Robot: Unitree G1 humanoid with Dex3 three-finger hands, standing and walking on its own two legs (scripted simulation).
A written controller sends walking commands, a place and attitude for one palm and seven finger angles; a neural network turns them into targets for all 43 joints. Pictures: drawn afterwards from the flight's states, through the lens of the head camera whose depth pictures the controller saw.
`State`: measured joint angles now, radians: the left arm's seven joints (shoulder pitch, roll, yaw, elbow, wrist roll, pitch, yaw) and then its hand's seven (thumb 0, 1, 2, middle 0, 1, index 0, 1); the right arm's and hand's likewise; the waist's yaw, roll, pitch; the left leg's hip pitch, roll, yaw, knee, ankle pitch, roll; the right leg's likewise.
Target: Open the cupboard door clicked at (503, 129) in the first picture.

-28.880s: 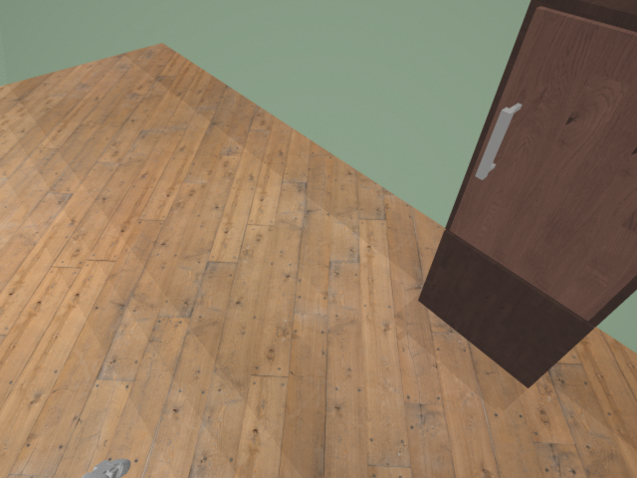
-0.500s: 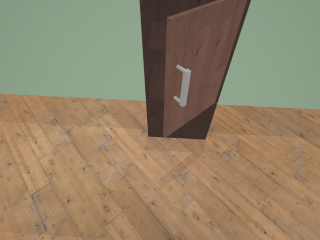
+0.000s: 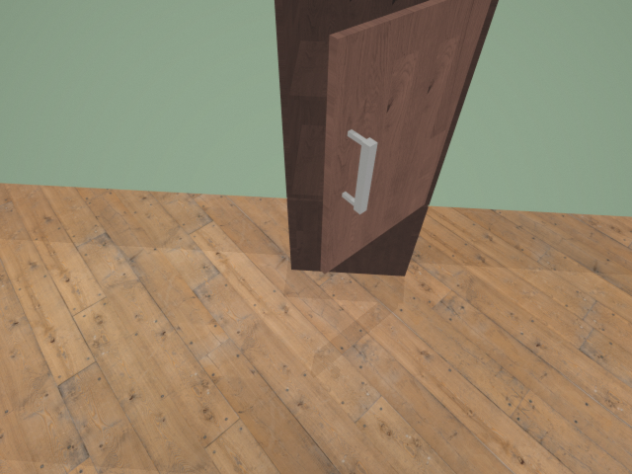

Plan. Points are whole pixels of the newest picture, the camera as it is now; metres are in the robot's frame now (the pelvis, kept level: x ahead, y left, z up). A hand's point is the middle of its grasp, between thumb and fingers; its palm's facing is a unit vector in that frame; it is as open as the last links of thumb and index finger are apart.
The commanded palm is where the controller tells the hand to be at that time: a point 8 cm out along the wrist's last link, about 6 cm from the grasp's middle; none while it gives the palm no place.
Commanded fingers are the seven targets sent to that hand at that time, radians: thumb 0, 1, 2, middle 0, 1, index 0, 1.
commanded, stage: walk to a spot facing it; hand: left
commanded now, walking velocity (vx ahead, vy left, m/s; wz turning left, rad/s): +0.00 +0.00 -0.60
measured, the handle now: (357, 173) +0.64 -0.05 -0.01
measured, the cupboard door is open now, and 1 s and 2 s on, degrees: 44 44 44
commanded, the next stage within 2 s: none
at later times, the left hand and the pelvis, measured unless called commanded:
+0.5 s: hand out of the picture +0.09 +0.14 -0.17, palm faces -0.16 -0.94 -0.31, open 7.3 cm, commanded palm none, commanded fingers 0.00 0.90 0.90 -0.20 -0.30 -0.20 -0.30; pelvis -0.01 -0.06 -0.01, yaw -14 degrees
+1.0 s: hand (222, 456) +0.18 +0.16 -0.19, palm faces -0.42 -0.88 -0.24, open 7.4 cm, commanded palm none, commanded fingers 0.00 0.90 0.90 -0.20 -0.30 -0.20 -0.30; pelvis +0.05 -0.01 -0.02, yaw -30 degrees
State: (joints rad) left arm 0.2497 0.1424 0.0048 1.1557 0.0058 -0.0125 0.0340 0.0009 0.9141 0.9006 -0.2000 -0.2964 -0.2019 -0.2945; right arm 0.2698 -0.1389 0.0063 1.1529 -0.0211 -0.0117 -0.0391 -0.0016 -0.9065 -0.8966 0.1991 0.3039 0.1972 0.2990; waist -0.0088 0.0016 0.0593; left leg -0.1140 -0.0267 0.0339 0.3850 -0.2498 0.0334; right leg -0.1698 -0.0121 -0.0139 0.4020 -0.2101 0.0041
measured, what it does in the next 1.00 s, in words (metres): steps on the spot, turning right: left foot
